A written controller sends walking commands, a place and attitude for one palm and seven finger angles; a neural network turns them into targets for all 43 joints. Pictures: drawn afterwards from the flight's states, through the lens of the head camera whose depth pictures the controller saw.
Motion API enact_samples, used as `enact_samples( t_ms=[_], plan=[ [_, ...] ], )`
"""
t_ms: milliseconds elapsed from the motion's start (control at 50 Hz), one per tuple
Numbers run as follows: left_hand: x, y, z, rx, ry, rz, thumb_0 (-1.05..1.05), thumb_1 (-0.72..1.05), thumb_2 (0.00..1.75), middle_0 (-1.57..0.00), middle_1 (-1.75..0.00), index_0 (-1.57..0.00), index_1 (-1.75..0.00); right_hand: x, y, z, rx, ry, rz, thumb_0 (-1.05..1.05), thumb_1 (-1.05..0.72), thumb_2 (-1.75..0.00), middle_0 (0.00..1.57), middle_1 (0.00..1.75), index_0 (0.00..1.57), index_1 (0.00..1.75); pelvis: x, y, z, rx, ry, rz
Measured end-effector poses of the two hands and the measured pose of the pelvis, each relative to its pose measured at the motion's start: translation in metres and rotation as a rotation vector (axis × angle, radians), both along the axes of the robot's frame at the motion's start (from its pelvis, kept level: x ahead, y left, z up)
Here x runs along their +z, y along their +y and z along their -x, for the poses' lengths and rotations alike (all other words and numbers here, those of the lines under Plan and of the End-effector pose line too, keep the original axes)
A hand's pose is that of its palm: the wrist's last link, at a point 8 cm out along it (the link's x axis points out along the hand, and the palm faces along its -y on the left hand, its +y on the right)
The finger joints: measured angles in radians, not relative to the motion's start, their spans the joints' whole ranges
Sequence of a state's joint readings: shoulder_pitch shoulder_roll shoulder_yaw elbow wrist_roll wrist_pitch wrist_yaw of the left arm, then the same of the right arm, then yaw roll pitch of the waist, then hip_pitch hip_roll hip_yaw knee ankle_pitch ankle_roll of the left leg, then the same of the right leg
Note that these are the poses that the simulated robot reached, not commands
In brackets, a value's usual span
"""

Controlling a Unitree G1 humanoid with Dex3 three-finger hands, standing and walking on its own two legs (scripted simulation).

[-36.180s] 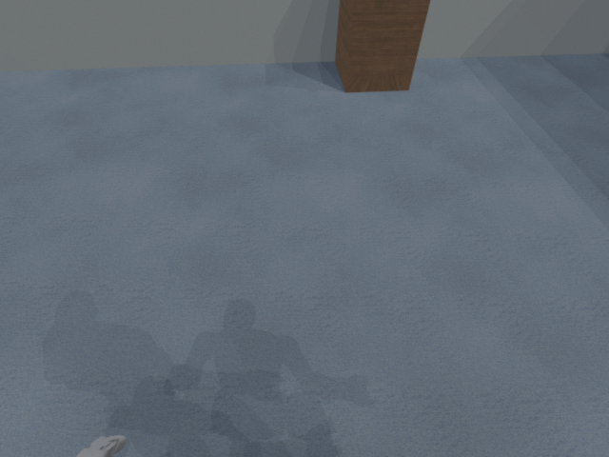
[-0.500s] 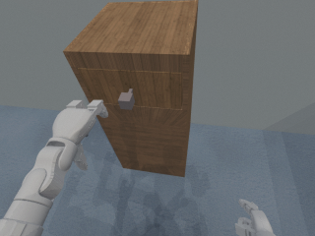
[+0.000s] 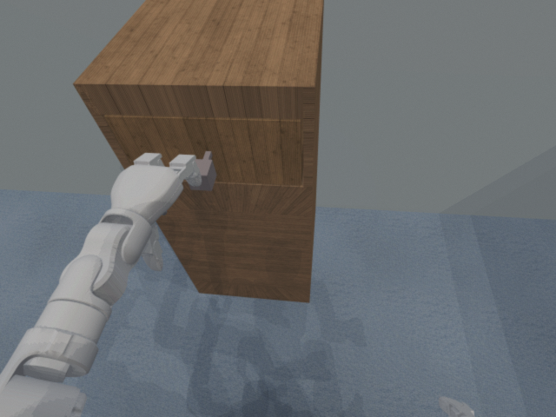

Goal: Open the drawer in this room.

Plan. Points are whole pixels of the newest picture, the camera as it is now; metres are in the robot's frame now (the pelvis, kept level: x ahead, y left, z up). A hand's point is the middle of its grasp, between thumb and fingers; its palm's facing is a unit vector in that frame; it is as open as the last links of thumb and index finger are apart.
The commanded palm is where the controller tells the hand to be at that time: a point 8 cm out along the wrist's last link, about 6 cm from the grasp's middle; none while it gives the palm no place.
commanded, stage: move the hooked fingers above the handle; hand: left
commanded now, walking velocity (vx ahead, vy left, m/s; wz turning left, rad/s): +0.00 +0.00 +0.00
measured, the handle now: (204, 167) +0.56 +0.20 -0.01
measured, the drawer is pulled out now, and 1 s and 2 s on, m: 0.00 0.00 0.00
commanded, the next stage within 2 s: none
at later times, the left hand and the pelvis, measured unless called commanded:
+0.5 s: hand (186, 178) +0.46 +0.19 +0.07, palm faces -0.04 -0.03 -1.00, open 13.8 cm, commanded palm +0.44 +0.22 +0.13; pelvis +0.01 +0.00 -0.01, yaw +0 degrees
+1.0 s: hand (195, 152) +0.52 +0.19 +0.07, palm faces +0.03 -0.02 -1.00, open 13.8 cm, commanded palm +0.49 +0.22 +0.12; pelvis +0.00 +0.00 -0.02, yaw -1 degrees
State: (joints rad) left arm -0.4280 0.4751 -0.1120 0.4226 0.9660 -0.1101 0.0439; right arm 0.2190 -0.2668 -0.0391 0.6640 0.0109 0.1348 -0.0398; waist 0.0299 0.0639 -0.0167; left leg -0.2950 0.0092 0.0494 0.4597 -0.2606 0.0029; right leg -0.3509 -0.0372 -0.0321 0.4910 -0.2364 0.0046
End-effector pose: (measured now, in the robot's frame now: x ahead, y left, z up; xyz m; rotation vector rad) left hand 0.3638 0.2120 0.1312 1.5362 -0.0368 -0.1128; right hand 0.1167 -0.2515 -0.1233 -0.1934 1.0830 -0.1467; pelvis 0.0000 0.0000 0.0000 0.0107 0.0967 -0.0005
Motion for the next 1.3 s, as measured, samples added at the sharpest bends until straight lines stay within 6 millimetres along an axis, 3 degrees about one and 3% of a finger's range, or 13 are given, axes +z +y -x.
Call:
enact_samples(
  t_ms=[80, 260, 480, 600, 700, 800, 900, 1020, 1160, 1220, 1300],
  plan=[
    [0.002, -0.003, -0.013, -0.016, -0.035, 0.012, 0.00, -0.49, 0.30, -0.32, -1.20, -0.32, -1.20, -0.002, -0.003, 0.007, -0.022, 0.018, 0.008, 0.01, -0.90, -0.90, 0.20, 0.30, 0.20, 0.30, -0.001, 0.000, -0.002, -0.004, 0.014, 0.000],
    [-0.002, 0.013, -0.043, 0.085, -0.016, -0.037, 0.00, -0.49, 0.30, -0.32, -1.20, -0.32, -1.20, -0.007, -0.006, 0.018, -0.050, 0.057, 0.000, 0.01, -0.90, -0.90, 0.20, 0.30, 0.20, 0.30, -0.004, 0.000, -0.006, -0.007, 0.052, 0.001],
    [-0.010, -0.013, -0.073, -0.019, 0.000, -0.002, 0.00, -0.49, 0.30, -0.32, -1.20, -0.32, -1.20, -0.010, -0.013, 0.033, -0.083, 0.104, 0.031, 0.00, -0.90, -0.90, 0.20, 0.30, 0.20, 0.30, -0.008, -0.001, -0.010, -0.004, 0.089, 0.003],
    [-0.005, -0.004, -0.091, 0.054, -0.056, -0.021, 0.01, -0.49, 0.30, -0.32, -1.20, -0.32, -1.20, -0.014, -0.015, 0.050, -0.108, 0.148, 0.026, 0.00, -0.90, -0.90, 0.20, 0.30, 0.20, 0.30, -0.011, -0.001, -0.010, -0.014, 0.122, 0.003],
    [-0.012, 0.007, -0.098, 0.125, 0.002, -0.056, 0.00, -0.49, 0.30, -0.32, -1.20, -0.32, -1.20, -0.017, -0.017, 0.067, -0.127, 0.194, 0.021, 0.00, -0.90, -0.90, 0.20, 0.30, 0.20, 0.30, -0.011, -0.001, -0.010, -0.014, 0.134, 0.005],
    [-0.021, -0.008, -0.102, 0.059, 0.062, -0.048, 0.00, -0.49, 0.30, -0.32, -1.20, -0.32, -1.20, -0.015, -0.019, 0.081, -0.143, 0.230, 0.045, 0.00, -0.90, -0.90, 0.20, 0.30, 0.20, 0.30, -0.012, -0.001, -0.009, -0.004, 0.136, 0.010],
    [-0.018, -0.027, -0.117, -0.024, 0.010, -0.004, 0.00, -0.49, 0.30, -0.32, -1.20, -0.32, -1.20, -0.011, -0.023, 0.095, -0.166, 0.241, 0.080, 0.00, -0.90, -0.90, 0.20, 0.30, 0.20, 0.30, -0.015, 0.000, -0.006, -0.006, 0.157, 0.011],
    [-0.009, -0.011, -0.137, 0.080, -0.075, -0.025, 0.01, -0.49, 0.30, -0.32, -1.20, -0.32, -1.20, -0.014, -0.023, 0.114, -0.195, 0.268, 0.082, 0.00, -0.90, -0.90, 0.20, 0.30, 0.20, 0.30, -0.019, 0.003, -0.003, -0.026, 0.198, 0.009],
    [-0.026, 0.007, -0.132, 0.162, 0.075, -0.070, 0.00, -0.48, 0.30, -0.32, -1.20, -0.33, -1.21, -0.016, -0.013, 0.128, -0.219, 0.313, 0.051, 0.00, -0.90, -0.90, 0.20, 0.30, 0.20, 0.30, -0.017, 0.006, -0.007, -0.036, 0.197, 0.012],
    [-0.033, -0.002, -0.126, 0.080, 0.116, -0.044, 0.00, -0.48, 0.30, -0.32, -1.20, -0.32, -1.21, -0.012, -0.010, 0.127, -0.216, 0.315, 0.060, 0.00, -0.90, -0.90, 0.20, 0.30, 0.20, 0.30, -0.015, 0.007, -0.008, -0.029, 0.186, 0.015],
    [-0.028, -0.023, -0.121, -0.064, 0.047, 0.007, 0.00, -0.49, 0.30, -0.32, -1.20, -0.33, -1.20, -0.010, -0.010, 0.119, -0.199, 0.301, 0.080, 0.00, -0.90, -0.90, 0.21, 0.30, 0.20, 0.30, -0.016, 0.009, -0.010, -0.018, 0.179, 0.019]
  ],
)
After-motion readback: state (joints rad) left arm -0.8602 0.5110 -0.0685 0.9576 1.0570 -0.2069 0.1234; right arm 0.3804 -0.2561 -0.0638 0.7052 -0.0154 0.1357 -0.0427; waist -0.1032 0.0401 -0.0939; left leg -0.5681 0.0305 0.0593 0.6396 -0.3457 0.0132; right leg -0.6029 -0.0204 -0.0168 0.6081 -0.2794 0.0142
